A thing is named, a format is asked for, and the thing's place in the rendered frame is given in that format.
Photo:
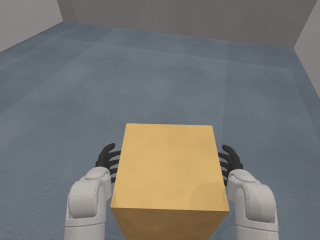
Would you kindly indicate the left robot forearm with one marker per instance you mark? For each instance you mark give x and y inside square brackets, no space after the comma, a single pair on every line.
[86,206]

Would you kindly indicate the right robot forearm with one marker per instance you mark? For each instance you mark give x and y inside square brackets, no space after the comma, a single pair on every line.
[255,207]

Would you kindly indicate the carton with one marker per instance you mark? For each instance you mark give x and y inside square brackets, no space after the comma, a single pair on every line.
[169,183]

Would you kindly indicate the robot right hand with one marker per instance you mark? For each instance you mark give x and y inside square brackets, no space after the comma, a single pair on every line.
[232,159]

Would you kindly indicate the robot left hand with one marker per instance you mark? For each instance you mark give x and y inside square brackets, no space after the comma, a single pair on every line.
[105,156]

